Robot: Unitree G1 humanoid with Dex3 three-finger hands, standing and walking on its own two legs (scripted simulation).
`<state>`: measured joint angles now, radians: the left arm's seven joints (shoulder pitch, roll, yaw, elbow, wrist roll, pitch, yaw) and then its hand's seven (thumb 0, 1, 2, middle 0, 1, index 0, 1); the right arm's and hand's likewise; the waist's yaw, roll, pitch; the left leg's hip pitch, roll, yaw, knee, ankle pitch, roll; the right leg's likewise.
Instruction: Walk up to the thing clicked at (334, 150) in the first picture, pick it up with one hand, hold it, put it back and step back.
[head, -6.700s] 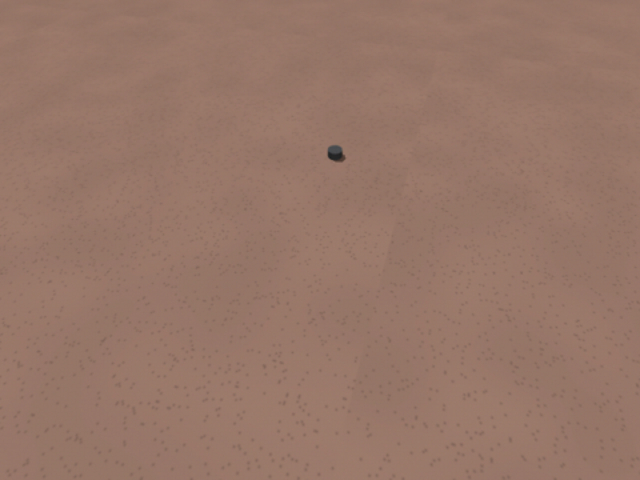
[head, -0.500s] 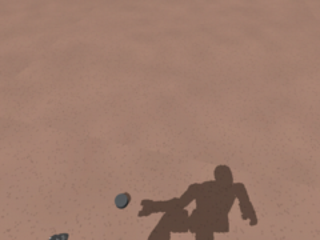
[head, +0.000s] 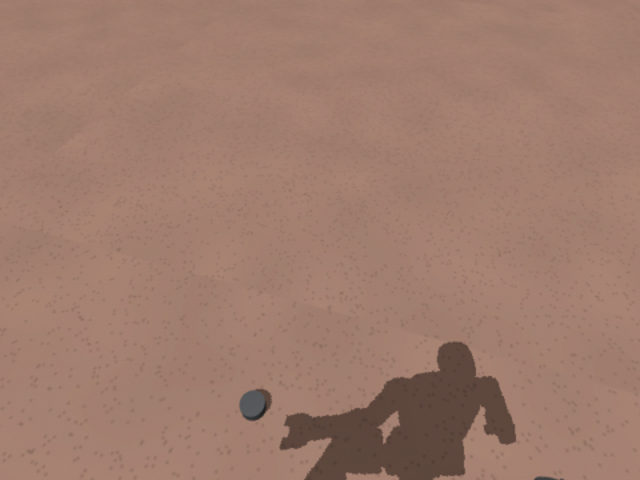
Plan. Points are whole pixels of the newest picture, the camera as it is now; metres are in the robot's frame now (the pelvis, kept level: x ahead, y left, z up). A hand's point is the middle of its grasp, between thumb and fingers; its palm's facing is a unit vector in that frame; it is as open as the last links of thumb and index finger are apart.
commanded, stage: walk up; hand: left
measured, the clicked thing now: (253, 405) +0.43 +0.22 -0.76
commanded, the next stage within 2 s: stand in 0.40 s
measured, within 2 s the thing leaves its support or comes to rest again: neither
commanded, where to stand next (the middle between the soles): +0.04 -0.02 m, yaw +0 degrees
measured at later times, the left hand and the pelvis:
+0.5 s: hand out of the picture +0.08 +0.25 -0.15, palm faces +0.03 -0.95 -0.32, open 7.4 cm; pelvis +0.00 +0.00 +0.00, yaw +1 degrees
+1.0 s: hand out of the picture +0.06 +0.25 -0.15, palm faces -0.02 -0.94 -0.34, open 7.4 cm; pelvis -0.01 +0.00 +0.01, yaw -1 degrees
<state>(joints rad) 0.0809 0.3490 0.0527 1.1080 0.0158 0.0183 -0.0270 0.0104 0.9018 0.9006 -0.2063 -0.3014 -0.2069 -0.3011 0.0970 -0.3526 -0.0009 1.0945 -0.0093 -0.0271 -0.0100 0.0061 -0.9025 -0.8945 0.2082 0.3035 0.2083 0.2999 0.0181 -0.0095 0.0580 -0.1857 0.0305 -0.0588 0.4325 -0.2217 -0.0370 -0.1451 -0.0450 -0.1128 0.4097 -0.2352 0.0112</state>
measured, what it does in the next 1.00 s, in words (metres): stands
